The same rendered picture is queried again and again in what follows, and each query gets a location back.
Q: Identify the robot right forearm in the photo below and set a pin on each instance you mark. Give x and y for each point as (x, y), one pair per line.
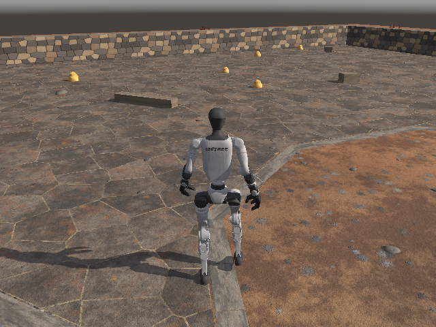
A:
(251, 183)

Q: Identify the right robot hand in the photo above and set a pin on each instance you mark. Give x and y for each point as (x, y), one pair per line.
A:
(256, 200)

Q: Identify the left robot hand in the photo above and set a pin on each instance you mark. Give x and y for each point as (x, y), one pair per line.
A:
(189, 186)

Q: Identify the robot right upper arm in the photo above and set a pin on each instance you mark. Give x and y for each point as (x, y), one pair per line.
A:
(242, 155)

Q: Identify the robot left upper arm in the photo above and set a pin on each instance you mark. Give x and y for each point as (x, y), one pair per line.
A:
(196, 143)

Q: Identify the right robot shin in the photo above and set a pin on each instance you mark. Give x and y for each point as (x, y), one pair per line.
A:
(237, 235)

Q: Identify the robot right thigh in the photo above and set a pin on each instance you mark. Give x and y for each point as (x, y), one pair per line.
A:
(234, 199)

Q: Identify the robot left forearm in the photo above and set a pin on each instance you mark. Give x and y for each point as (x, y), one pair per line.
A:
(185, 178)

